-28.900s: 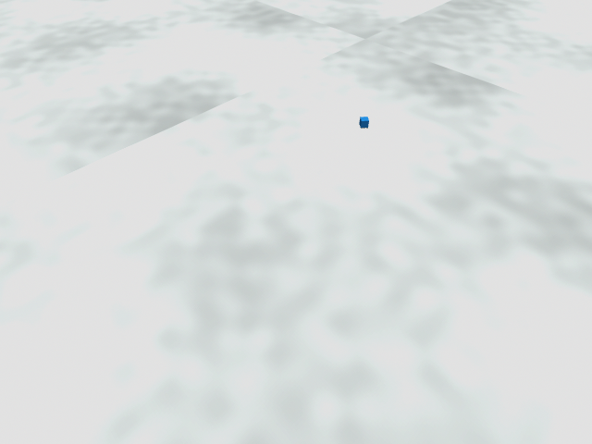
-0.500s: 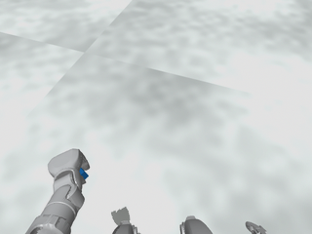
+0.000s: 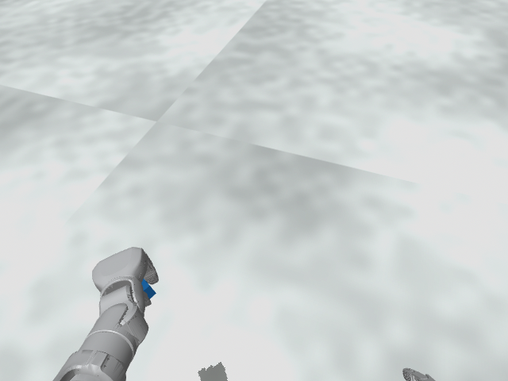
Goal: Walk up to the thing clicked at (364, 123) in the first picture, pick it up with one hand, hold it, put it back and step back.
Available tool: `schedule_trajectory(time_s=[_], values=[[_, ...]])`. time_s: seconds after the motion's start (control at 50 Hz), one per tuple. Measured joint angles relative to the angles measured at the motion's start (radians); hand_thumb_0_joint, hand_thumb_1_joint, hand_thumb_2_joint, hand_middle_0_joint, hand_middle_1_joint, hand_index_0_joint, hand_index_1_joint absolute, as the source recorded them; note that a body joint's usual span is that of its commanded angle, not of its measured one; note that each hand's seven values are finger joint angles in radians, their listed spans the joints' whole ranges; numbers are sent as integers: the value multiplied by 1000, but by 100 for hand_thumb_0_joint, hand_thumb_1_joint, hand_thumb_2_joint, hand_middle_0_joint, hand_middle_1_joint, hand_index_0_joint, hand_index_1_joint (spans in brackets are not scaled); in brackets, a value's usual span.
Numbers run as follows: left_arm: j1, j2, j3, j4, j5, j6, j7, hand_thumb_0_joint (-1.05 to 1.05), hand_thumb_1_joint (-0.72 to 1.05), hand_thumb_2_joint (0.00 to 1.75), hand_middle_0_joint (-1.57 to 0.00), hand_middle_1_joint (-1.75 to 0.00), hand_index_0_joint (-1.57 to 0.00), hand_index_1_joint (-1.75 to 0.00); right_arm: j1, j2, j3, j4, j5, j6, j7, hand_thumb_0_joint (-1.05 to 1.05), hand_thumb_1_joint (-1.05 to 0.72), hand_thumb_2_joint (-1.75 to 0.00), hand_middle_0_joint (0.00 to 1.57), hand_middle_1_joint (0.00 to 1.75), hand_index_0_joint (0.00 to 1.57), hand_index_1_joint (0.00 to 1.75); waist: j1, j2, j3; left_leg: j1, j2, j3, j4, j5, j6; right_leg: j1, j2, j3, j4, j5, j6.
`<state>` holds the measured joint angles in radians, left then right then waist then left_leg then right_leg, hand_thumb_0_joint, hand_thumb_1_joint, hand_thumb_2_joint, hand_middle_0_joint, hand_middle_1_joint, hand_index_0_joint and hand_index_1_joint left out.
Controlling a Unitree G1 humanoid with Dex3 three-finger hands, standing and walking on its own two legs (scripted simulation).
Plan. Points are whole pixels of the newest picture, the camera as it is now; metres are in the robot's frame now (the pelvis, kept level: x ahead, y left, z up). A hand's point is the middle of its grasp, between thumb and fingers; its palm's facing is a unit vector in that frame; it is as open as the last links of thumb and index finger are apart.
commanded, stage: hold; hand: left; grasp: from above
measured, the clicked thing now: (135, 289) +0.34 +0.23 -0.10
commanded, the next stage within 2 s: crouch in 2.00 s
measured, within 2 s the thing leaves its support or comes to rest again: neither
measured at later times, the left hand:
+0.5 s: hand (126, 289) +0.31 +0.22 -0.03, palm faces -0.38 -0.18 -0.91, open 5.6 cm
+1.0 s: hand (125, 289) +0.30 +0.21 -0.01, palm faces -0.39 -0.18 -0.91, open 5.4 cm
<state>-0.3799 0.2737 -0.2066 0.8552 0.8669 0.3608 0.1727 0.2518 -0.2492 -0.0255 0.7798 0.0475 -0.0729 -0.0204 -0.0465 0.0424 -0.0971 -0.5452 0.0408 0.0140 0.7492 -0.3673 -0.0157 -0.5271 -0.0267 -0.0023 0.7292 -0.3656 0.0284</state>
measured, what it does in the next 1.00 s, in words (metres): stands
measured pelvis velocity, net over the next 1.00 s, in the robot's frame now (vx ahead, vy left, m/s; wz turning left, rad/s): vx -0.01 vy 0.00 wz -0.01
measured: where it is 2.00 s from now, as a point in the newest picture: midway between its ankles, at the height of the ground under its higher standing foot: outside the picture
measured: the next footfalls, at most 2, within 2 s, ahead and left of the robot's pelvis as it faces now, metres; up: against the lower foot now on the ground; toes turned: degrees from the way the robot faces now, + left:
none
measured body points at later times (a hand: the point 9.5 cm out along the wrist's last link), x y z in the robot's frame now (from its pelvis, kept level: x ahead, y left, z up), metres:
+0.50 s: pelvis +0.00 +0.00 +0.01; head +0.01 -0.02 +0.46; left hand +0.32 +0.23 +0.02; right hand +0.12 -0.25 -0.10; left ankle +0.00 +0.13 -0.71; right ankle +0.00 -0.14 -0.71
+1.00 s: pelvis -0.01 +0.00 +0.02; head +0.00 -0.03 +0.47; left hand +0.31 +0.22 +0.04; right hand +0.14 -0.25 -0.09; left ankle +0.00 +0.13 -0.71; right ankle +0.00 -0.14 -0.71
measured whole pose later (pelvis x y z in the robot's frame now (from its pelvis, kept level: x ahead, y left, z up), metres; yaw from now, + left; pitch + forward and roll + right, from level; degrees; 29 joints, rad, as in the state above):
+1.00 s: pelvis -0.01 +0.00 +0.02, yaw -1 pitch +3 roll +0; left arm -0.27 0.31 -0.26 0.58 0.90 0.40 -0.01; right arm 0.20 -0.26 -0.01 0.70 0.06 -0.03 -0.01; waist 0.00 0.06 -0.05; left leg -0.32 0.03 0.03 0.54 -0.27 -0.02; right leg -0.32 -0.03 0.01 0.55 -0.28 0.02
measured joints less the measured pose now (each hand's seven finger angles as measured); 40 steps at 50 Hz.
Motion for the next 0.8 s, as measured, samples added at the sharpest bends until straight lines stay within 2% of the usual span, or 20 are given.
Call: schedule_trajectory(time_s=[0.12,0.4,0.8], values=[[11,4,-9,-35,14,2,-34,-9,51,6,-100,-6,-121,-10,-8,-5,-3,-9,1,8,9,1,-88,-89,20,30,21,30,9,3,3,52,-3,6,-44,15,1,49,-2,4,-40,14,1],[42,11,-36,-116,17,27,-84,-8,52,6,-98,-8,-119,-10,-18,-6,10,-49,6,19,22,1,-89,-89,20,30,20,30,28,7,26,139,-8,11,-120,52,3,131,-6,7,-109,48,1],[88,24,-51,-228,30,34,-155,-7,53,5,-97,-10,-118,-14,-41,-6,17,-69,13,32,14,1,-89,-89,20,30,20,30,44,14,45,201,-7,18,-185,87,-1,183,-4,13,-159,77,-2]])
